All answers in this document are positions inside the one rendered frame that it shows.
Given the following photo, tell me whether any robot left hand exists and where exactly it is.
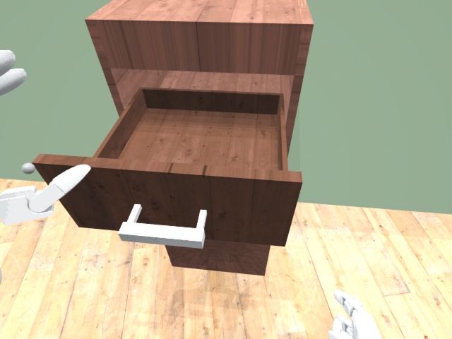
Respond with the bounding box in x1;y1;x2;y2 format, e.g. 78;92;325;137
0;50;91;226

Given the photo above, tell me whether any robot right hand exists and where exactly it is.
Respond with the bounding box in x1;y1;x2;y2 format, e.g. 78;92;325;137
329;290;382;339

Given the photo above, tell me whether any cabinet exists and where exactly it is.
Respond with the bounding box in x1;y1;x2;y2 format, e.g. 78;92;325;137
85;0;314;276

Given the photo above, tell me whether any drawer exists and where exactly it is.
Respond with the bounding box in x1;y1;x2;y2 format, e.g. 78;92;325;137
32;87;302;246

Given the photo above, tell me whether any handle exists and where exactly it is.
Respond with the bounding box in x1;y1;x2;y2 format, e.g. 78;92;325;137
118;204;207;249

